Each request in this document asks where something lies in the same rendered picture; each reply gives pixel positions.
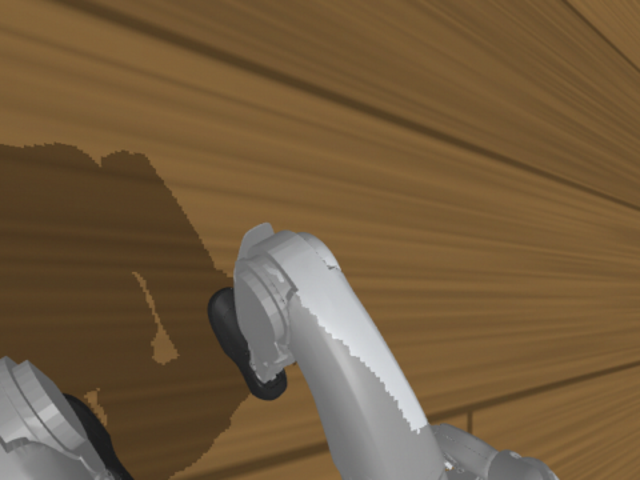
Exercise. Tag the right robot arm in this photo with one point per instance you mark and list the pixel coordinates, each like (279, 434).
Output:
(509, 465)

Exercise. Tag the right robot foot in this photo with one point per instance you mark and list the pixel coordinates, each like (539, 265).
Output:
(223, 319)

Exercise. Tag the right robot hand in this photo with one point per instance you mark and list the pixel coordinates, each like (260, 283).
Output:
(469, 455)

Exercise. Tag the left robot foot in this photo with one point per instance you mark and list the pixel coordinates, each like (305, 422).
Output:
(99, 438)

